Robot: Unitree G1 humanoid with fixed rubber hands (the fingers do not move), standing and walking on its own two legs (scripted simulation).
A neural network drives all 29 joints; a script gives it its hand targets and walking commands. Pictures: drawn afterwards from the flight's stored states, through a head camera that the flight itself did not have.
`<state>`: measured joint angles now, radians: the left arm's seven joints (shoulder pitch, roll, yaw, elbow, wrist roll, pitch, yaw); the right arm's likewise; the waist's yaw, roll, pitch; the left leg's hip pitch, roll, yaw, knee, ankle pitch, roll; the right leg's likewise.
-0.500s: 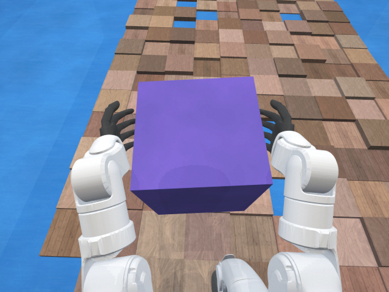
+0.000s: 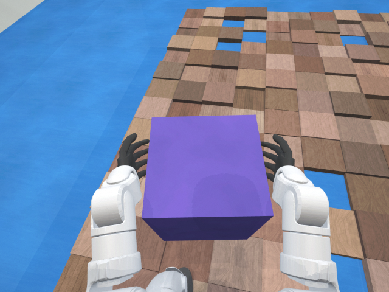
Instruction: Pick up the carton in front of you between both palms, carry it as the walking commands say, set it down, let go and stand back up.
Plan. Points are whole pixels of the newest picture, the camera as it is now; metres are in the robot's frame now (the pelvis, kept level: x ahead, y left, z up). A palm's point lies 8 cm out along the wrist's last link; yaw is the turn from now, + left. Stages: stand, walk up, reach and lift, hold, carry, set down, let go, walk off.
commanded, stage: carry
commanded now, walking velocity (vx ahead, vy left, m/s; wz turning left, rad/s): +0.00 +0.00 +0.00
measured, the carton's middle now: (204, 184) +0.33 +0.01 +0.00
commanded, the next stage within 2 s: none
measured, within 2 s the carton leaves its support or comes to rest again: neither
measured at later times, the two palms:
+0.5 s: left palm (144, 90) +0.53 +0.15 +0.11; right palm (270, 89) +0.52 -0.15 +0.11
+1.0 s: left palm (158, 85) +0.55 +0.12 +0.10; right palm (280, 84) +0.55 -0.18 +0.10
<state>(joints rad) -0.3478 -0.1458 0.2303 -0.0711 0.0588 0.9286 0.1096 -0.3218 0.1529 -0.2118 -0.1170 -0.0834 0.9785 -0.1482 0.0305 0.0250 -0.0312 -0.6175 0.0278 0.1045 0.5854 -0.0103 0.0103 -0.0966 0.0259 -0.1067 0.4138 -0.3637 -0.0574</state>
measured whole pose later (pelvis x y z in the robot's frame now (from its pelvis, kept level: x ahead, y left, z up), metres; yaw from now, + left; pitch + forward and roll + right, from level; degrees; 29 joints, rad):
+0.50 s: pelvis +0.20 +0.00 +0.00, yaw -1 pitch +4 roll -2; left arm -0.45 -0.12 0.26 -0.04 0.09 1.09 0.13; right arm -0.44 0.12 -0.24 -0.03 -0.05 1.12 -0.16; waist 0.00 0.03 -0.11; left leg -0.27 0.02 0.12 0.48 -0.23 0.06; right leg -0.31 0.01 -0.06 0.59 -0.34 0.00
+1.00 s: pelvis +0.23 -0.03 -0.01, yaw +0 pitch +4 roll +0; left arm -0.44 -0.11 0.26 -0.04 0.05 1.05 0.13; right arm -0.43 0.13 -0.23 -0.06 -0.05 1.08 -0.16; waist 0.00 0.01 -0.08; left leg -0.25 0.04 0.10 0.51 -0.25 0.01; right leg -0.29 0.03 -0.07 0.61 -0.39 -0.05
